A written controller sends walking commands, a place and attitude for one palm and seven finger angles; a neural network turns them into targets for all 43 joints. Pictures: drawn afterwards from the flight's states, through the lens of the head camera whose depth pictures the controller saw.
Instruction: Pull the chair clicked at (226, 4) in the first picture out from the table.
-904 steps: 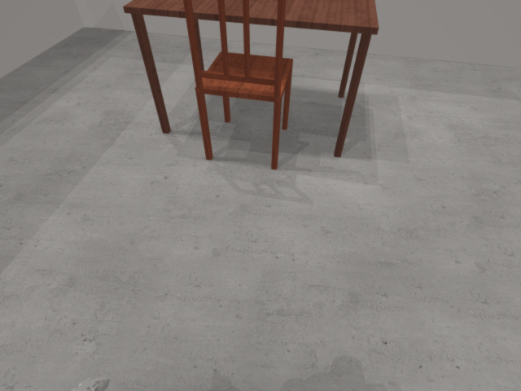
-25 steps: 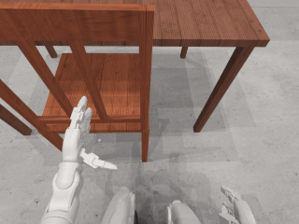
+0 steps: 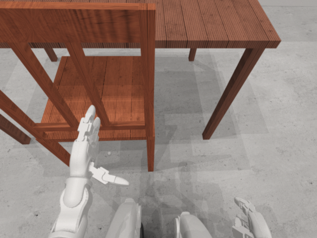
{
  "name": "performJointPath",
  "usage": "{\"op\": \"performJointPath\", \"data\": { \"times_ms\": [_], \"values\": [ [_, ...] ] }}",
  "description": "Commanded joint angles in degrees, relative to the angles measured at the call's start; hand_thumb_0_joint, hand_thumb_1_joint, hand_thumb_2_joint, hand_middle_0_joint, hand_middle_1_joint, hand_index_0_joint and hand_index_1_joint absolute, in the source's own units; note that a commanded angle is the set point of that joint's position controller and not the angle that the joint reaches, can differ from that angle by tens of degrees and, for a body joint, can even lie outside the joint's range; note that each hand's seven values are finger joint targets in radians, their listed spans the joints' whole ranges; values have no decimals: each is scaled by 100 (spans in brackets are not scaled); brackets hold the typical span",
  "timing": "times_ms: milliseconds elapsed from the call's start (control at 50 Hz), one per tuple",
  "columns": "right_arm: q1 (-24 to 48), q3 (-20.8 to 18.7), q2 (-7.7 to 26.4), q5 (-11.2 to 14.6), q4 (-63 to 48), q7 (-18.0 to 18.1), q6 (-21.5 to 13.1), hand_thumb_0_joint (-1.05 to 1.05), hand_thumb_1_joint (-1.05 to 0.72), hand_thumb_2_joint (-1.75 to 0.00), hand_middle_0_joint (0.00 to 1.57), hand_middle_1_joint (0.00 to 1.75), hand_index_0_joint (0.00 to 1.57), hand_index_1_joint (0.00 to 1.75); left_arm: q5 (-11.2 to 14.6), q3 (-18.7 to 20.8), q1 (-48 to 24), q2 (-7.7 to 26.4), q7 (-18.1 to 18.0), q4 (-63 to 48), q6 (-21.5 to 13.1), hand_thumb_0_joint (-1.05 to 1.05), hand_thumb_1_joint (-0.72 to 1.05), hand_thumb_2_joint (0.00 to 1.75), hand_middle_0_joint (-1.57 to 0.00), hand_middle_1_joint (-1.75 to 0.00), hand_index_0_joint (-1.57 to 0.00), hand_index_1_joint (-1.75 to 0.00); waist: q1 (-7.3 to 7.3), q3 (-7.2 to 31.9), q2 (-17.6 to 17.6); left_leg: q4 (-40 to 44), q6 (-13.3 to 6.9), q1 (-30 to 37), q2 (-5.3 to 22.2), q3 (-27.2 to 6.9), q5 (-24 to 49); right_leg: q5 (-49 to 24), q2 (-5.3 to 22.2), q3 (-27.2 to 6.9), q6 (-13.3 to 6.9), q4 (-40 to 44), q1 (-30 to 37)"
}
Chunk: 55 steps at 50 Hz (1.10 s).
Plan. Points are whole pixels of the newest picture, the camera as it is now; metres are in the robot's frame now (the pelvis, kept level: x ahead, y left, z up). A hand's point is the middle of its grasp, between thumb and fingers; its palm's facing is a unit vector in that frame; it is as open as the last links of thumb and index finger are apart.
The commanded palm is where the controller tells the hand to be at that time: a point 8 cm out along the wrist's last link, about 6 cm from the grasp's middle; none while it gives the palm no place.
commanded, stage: aim the fingers beside a spindle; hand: left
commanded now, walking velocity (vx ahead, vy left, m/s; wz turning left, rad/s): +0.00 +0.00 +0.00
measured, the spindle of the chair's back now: (53, 93) +0.45 +0.29 +0.06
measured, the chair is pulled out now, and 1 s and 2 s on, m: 0.00 0.00 0.00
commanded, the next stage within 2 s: none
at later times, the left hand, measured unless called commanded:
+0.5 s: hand (94, 141) +0.34 +0.17 +0.03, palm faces +0.08 -1.00 -0.05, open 16.9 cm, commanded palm +0.30 +0.21 +0.02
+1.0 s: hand (105, 154) +0.31 +0.14 +0.01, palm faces +0.01 -1.00 +0.04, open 16.9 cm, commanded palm +0.30 +0.21 +0.03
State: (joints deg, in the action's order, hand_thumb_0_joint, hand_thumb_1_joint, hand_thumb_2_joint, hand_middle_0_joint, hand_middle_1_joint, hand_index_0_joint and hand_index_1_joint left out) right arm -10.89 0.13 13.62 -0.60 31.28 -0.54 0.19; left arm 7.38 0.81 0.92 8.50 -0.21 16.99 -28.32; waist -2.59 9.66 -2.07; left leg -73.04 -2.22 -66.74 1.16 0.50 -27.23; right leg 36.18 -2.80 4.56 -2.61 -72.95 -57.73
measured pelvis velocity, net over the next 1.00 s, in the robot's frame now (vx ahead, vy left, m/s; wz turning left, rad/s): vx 0.01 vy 0.01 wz -0.01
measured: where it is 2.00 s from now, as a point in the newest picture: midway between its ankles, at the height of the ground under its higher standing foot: outside the picture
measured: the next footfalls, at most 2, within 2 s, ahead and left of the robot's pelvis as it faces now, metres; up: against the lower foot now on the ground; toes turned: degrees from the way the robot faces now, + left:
none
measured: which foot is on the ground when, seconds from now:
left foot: down 0.00-1.00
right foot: down 0.00-1.00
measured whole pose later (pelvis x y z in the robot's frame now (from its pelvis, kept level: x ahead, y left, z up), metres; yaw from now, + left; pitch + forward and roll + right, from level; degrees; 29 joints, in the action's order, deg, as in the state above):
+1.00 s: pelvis +0.01 +0.01 +0.00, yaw +0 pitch +21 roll -4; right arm -11.2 0.5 13.4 0.0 30.5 -0.5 0.6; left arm 9.8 1.2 1.3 8.4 1.7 17.7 -24.7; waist -2.6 9.5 -2.3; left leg -72.7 -3.2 -66.6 1.0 0.9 -27.6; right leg 35.9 -2.7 4.1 -1.6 -71.7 -57.2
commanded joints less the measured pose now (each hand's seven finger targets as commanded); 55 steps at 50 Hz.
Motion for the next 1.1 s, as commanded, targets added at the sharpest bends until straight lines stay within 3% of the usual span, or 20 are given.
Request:
{"op": "performJointPath", "data": {
  "times_ms": [0,80,140,200,300,360,420,500,540,580,620,700,740,780,800,860,940,1000,1040,1080],
  "values": [
    [-46,-279,735,-48,-605,12,-206,0,-90,-90,20,30,20,30,11,929,-990,1063,-317,-1274,-600,0,-50,30,-6,-8,-6,-8,60,2148,-172,807,34,2374,18,-428,1376,-1702,43,-326,85,1132,312],
    [-7,-265,783,63,-674,-9,-130,0,-90,-90,20,30,20,30,184,436,-528,508,162,-361,-172,0,-50,30,-6,-8,-6,-8,-61,1603,284,808,12,1790,-30,-285,912,-1667,80,-461,149,1372,478],
    [-50,-275,834,149,-723,46,-148,0,-90,-90,20,30,20,30,348,86,-741,273,555,-307,-2,0,-50,30,-6,-8,-6,-8,-187,1511,514,746,-28,1616,-30,-303,779,-1612,130,-567,189,1491,535],
    [-43,-293,833,123,-703,139,-250,0,-90,-90,20,30,20,30,435,227,-1446,537,574,-976,-244,0,-50,30,-6,-8,-6,-8,-212,1682,235,660,-48,1795,-4,-343,845,-1554,126,-575,168,1438,385],
    [-95,-306,793,-37,-546,150,-374,0,-90,-90,20,30,20,30,250,1292,-1543,1584,-34,-1966,-854,0,-50,30,-6,-8,-6,-8,130,2629,-550,684,23,2614,22,-389,1718,-2020,65,-422,75,1074,480],
    [-64,-272,739,-35,-472,55,-307,0,-90,-90,20,30,20,30,174,1106,-1004,1175,-77,-1076,-664,0,-50,30,-6,-8,-6,-8,57,2129,-270,728,42,2294,11,-355,1507,-1945,56,-385,108,1116,397],
    [-57,-265,820,60,-539,27,-197,0,-90,-90,20,30,20,30,213,599,-689,623,299,68,-145,0,-50,30,-6,-8,-6,-8,-120,1578,314,738,6,1701,-15,-288,985,-1741,68,-456,173,1287,351],
    [-107,-290,902,187,-699,89,-182,0,-90,-90,20,30,20,30,509,299,-821,361,786,60,177,0,-50,30,-6,-8,-6,-8,-140,1586,506,744,-32,1624,-26,-303,902,-1738,118,-526,178,1453,544],
    [-106,-332,878,152,-726,127,-237,0,-90,-90,20,30,20,30,555,439,-1119,587,737,-779,-54,0,-50,30,-6,-8,-6,-8,-58,2078,242,748,-28,2031,-1,-344,1254,-2027,111,-456,157,1315,606],
    [-105,-354,826,80,-739,141,-332,0,-90,-90,20,30,20,30,502,611,-1440,870,472,-1871,-448,0,-50,30,-6,-8,-6,-8,52,2620,-311,808,21,2777,43,-414,1740,-2127,87,-336,106,1167,505],
    [-148,-332,804,-4,-629,134,-379,0,-90,-90,20,30,20,30,357,831,-1568,1193,94,-2462,-734,0,-50,30,-6,-8,-6,-8,80,2797,-680,840,71,3240,80,-523,2107,-2085,64,-264,62,1061,277],
    [-155,-309,799,-67,-431,32,-313,0,-90,-90,20,30,20,30,16,876,-993,1052,-235,-1238,-666,0,-50,30,-6,-8,-6,-8,-80,2054,-181,805,70,2650,97,-587,1727,-1787,23,-187,88,1018,-57],
    [-106,-291,810,-29,-447,-14,-220,0,-90,-90,20,30,20,30,-31,620,-757,676,-75,-273,-362,0,-50,30,-6,-8,-6,-8,-129,1531,111,831,68,2117,47,-516,1131,-1497,26,-190,103,1095,-132],
    [-79,-271,879,71,-559,-31,-136,0,-90,-90,20,30,20,30,54,303,-682,345,204,209,-22,0,-50,30,-6,-8,-6,-8,-133,1351,281,930,57,1961,15,-494,816,-1326,36,-183,87,1214,-65],
    [-67,-280,897,110,-644,-31,-116,0,-90,-90,20,30,20,30,135,138,-663,151,353,283,103,0,-50,30,-6,-8,-6,-8,-131,1414,268,953,39,1982,5,-488,799,-1310,45,-192,84,1251,-5],
    [-53,-314,905,147,-807,36,-102,0,-90,-90,20,30,20,30,345,129,-1027,231,527,-442,136,0,-50,30,-6,-8,-6,-8,-59,1972,180,935,28,2330,25,-493,1011,-1461,72,-224,93,1290,171],
    [-99,-325,790,30,-801,88,-260,0,-90,-90,20,30,20,30,305,535,-1414,890,51,-2448,-521,0,-50,30,-6,-8,-6,-8,132,2849,-617,966,119,3450,106,-638,1973,-1814,56,-184,39,1101,169],
    [-138,-287,775,-62,-607,48,-254,0,-90,-90,20,30,20,30,28,837,-1227,1182,-384,-2178,-717,0,-50,30,-6,-8,-6,-8,20,2448,-440,928,129,3182,137,-712,1991,-1777,12,-147,53,1004,-21],
    [-84,-253,747,-66,-499,-11,-210,0,-90,-90,20,30,20,30,-146,536,-1196,776,-407,-1211,-593,0,-50,30,-6,-8,-6,-8,-165,1707,-171,891,100,2559,104,-688,1317,-1423,21,-131,84,1038,-262],
    [-68,-244,802,-22,-486,-37,-140,0,-90,-90,20,30,20,30,-151,337,-941,466,-205,-188,-290,0,-50,30,-6,-8,-6,-8,-229,1272,193,877,65,2017,47,-614,716,-1136,20,-143,89,1144,-321]
  ]
}}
